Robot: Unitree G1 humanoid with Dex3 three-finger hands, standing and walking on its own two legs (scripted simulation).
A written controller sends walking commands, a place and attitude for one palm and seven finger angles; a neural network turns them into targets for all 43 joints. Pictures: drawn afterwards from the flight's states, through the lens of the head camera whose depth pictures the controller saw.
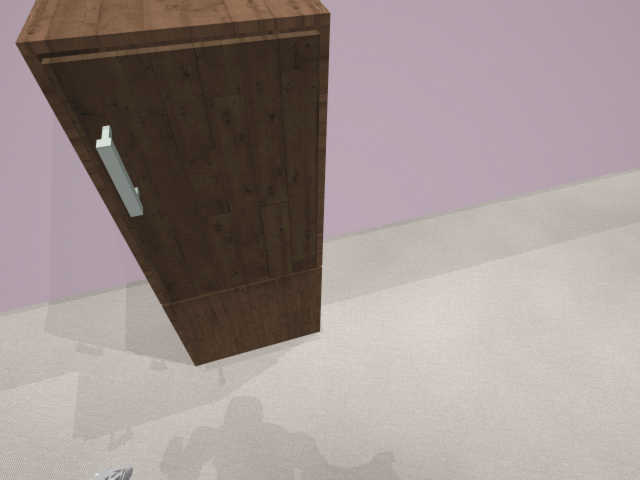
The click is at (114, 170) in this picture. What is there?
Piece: cupboard door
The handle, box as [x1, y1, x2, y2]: [96, 125, 142, 216]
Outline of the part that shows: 103,126 102,137 96,141 96,148 130,215 133,216 142,214 142,206 138,198 137,187 133,187 113,144 109,125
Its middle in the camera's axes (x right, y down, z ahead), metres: -0.32 -0.11 +0.62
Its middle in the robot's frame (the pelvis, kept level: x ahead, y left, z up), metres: +0.54 +0.35 +0.07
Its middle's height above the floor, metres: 0.84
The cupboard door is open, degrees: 0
